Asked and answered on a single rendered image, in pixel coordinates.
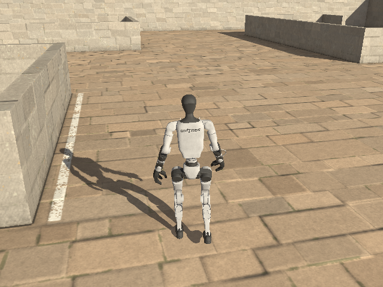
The robot right hand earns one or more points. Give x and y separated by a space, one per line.
214 163

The robot left forearm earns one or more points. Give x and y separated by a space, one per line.
160 161

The robot right upper arm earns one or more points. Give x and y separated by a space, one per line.
208 125

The robot left upper arm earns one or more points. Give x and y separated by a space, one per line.
172 126

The robot left hand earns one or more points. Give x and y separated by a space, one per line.
156 176

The left robot thigh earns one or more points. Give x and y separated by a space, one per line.
177 181

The humanoid robot torso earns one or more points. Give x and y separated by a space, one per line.
190 142

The robot right forearm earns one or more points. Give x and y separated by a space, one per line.
218 154

